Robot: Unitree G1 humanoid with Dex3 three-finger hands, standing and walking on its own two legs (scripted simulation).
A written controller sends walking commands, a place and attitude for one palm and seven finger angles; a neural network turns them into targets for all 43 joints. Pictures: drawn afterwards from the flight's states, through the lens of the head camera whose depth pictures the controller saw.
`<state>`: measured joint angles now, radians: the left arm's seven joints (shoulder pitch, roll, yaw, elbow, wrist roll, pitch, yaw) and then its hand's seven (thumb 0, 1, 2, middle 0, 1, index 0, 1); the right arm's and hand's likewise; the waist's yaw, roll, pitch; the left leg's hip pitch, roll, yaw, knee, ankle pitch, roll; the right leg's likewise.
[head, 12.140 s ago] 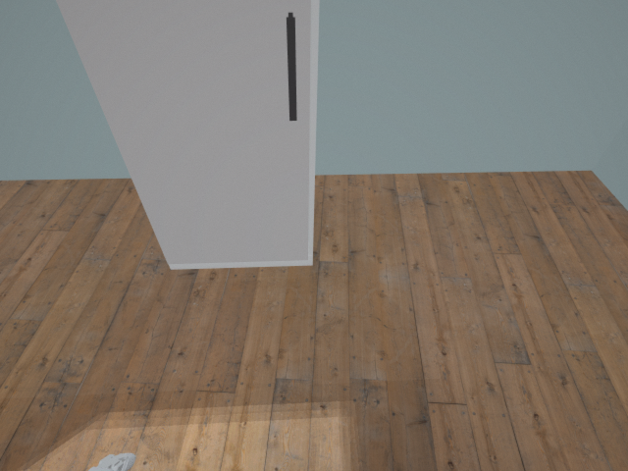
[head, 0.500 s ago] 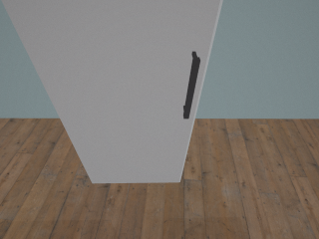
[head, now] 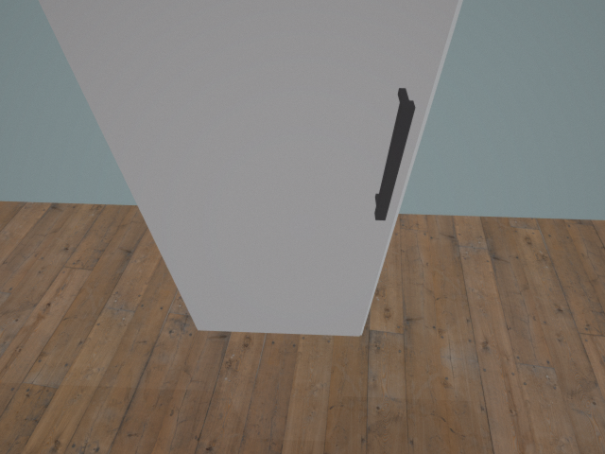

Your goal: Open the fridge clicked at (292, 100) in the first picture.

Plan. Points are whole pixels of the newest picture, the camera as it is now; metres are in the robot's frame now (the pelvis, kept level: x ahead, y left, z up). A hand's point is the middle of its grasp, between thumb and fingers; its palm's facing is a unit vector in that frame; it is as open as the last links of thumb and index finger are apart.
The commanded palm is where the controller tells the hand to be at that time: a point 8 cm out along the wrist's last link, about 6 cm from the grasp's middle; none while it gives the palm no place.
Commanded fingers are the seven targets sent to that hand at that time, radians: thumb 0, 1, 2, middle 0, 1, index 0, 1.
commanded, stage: look again from close up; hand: right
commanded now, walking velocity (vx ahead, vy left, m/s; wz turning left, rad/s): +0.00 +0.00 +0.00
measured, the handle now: (390, 161) +0.55 -0.11 +0.08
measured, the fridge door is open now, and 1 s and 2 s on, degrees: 0 0 0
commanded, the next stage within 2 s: shuffle to correct the standing spot in 0.84 s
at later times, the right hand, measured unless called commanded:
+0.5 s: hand out of the picture +0.00 -0.14 -0.17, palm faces +0.03 +0.98 -0.18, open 7.3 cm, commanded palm none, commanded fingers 0.00 -0.90 -0.90 0.20 0.30 0.20 0.30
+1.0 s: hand out of the picture +0.00 -0.14 -0.17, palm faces +0.04 +0.98 -0.19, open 7.4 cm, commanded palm none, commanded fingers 0.00 -0.90 -0.90 0.20 0.30 0.20 0.30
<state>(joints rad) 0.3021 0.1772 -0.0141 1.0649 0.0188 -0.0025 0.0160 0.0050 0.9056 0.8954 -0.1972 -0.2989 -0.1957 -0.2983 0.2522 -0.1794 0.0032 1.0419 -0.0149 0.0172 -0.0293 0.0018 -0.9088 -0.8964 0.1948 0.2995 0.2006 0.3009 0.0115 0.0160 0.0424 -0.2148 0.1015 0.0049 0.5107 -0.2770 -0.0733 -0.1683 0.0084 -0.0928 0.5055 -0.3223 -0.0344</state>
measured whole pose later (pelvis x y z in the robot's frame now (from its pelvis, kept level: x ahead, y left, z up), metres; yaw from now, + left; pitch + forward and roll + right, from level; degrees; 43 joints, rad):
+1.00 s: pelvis -0.01 +0.04 +0.00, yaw -1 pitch -1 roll +0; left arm 0.26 0.15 -0.01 1.11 0.02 -0.01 0.02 0.01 0.91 0.90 -0.20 -0.30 -0.20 -0.30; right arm 0.27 -0.18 0.00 1.08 -0.01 0.00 -0.03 0.00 -0.91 -0.90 0.19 0.30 0.20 0.30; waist 0.00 0.02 0.03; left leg -0.20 0.05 0.05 0.47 -0.24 -0.02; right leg -0.17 -0.04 -0.05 0.46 -0.27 0.02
